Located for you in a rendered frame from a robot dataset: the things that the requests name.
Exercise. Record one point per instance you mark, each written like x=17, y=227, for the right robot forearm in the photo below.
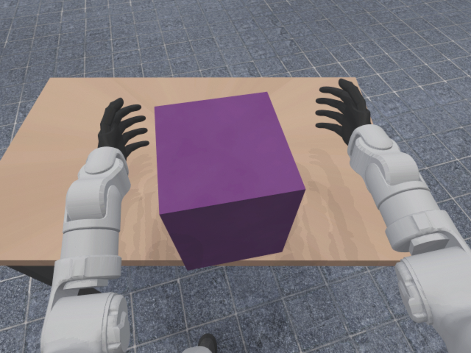
x=413, y=219

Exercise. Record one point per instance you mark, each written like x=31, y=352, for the right robot hand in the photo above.
x=353, y=107

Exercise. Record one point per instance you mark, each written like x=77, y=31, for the right robot upper arm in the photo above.
x=436, y=289

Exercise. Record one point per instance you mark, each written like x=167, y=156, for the left robot forearm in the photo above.
x=92, y=222

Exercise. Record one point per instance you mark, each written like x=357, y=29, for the left robot hand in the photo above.
x=111, y=128

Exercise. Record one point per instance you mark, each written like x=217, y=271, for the left robot upper arm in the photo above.
x=93, y=323

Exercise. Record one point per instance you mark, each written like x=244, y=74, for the table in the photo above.
x=337, y=223

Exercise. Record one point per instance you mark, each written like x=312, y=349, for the robot left foot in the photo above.
x=208, y=341

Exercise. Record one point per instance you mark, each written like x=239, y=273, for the carton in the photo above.
x=228, y=186

